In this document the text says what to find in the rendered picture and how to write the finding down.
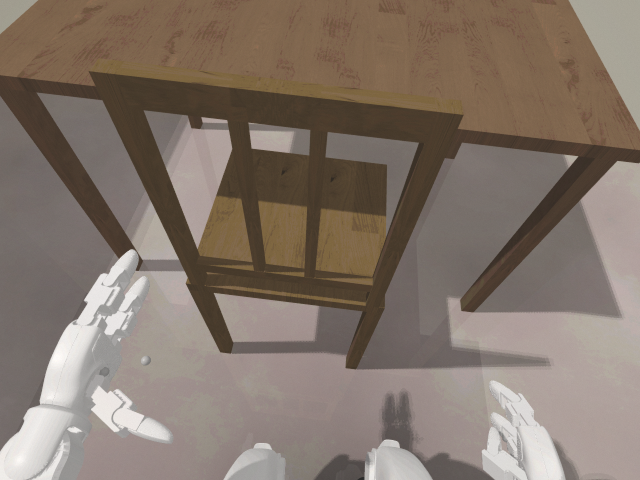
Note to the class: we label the robot right thigh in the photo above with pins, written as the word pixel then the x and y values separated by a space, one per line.
pixel 392 463

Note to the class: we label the right robot hand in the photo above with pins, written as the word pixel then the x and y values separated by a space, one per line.
pixel 530 445

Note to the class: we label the robot left forearm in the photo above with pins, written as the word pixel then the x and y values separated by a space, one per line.
pixel 49 445

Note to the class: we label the left robot hand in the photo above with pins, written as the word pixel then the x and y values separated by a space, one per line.
pixel 91 343

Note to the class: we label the chair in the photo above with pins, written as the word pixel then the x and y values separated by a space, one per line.
pixel 287 227

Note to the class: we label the table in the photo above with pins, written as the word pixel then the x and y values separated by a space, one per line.
pixel 526 72

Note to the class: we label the robot right shin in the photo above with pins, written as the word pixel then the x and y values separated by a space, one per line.
pixel 390 443

